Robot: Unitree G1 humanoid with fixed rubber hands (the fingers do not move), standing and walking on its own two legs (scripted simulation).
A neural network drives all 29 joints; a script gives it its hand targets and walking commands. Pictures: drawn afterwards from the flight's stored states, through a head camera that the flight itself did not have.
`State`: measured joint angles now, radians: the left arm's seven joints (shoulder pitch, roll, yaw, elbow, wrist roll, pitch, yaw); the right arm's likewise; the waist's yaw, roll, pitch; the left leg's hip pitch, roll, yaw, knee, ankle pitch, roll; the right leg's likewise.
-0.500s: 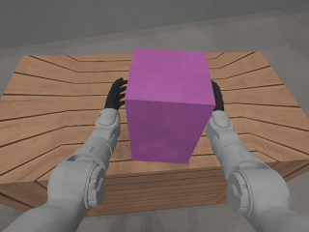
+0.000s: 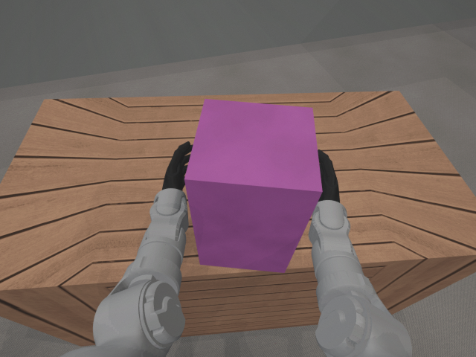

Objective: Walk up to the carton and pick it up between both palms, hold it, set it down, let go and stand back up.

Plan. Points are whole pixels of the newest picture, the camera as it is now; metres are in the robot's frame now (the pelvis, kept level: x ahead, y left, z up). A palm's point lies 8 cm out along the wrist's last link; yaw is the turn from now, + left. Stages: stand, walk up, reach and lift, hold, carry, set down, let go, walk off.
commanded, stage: reach and lift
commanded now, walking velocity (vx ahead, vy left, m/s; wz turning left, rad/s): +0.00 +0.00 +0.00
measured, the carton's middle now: (249, 196) +0.40 +0.01 +0.03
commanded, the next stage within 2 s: none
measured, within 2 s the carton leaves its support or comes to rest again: leaves its support in 1.42 s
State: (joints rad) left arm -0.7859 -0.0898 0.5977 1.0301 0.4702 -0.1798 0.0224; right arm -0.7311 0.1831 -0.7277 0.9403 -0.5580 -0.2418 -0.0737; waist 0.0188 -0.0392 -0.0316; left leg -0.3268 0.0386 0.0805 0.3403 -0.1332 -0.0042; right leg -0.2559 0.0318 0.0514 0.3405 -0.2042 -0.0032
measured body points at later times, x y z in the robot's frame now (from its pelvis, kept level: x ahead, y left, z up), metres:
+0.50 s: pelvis +0.01 +0.00 +0.00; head +0.05 +0.03 +0.45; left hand +0.41 +0.15 +0.05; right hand +0.40 -0.13 +0.05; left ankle +0.02 +0.12 -0.75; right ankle -0.03 -0.11 -0.75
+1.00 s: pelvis +0.01 +0.00 +0.00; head +0.05 +0.02 +0.45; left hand +0.41 +0.15 +0.05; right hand +0.40 -0.13 +0.05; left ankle +0.02 +0.12 -0.75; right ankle -0.03 -0.11 -0.75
